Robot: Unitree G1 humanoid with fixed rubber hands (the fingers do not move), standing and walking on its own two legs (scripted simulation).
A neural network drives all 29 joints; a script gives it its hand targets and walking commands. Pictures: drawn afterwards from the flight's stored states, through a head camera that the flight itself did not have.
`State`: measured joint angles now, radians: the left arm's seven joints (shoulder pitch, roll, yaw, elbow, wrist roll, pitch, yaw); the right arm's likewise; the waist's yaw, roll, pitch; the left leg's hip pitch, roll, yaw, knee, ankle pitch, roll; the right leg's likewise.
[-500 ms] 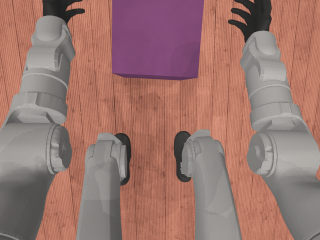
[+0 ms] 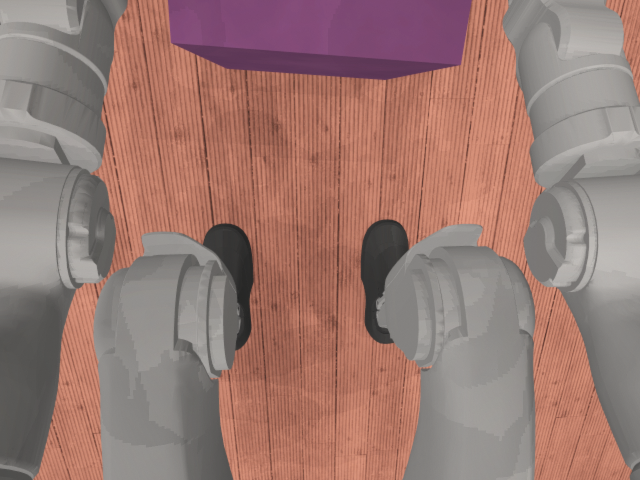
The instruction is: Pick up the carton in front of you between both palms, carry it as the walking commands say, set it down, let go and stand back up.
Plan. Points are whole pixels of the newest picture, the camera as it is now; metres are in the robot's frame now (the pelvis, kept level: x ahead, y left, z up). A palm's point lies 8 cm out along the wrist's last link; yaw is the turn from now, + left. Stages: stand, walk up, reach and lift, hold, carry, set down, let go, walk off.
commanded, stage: reach and lift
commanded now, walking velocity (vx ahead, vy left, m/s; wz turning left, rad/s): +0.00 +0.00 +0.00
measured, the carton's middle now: out of the picture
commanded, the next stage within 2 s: none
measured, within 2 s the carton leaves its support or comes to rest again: leaves its support in 0.76 s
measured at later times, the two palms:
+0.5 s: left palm out of the picture +0.57 +0.14 -0.17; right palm out of the picture +0.55 -0.16 -0.17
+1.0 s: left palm out of the picture +0.54 +0.15 -0.05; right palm out of the picture +0.53 -0.15 -0.05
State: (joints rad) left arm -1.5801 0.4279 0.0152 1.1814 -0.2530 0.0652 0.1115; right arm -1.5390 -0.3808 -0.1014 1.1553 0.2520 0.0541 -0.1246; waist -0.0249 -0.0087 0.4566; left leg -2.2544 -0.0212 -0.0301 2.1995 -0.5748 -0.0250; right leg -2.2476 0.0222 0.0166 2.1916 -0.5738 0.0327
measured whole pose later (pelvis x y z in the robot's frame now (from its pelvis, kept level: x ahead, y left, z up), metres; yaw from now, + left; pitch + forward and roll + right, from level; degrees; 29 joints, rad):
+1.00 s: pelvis +0.01 +0.00 +0.03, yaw +1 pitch +42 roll +0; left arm -1.24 0.13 0.34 0.81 0.05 0.32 0.11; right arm -1.21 -0.12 -0.38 0.79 -0.05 0.32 -0.12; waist -0.02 0.00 0.01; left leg -2.24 -0.06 -0.05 2.08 -0.57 -0.05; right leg -2.23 0.06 0.05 2.08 -0.57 0.05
